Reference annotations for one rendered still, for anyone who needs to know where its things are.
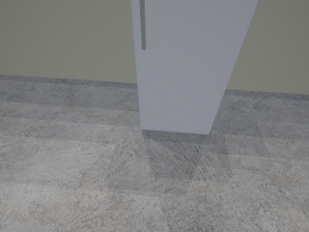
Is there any fridge door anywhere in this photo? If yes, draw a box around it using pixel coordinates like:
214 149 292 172
133 0 258 132

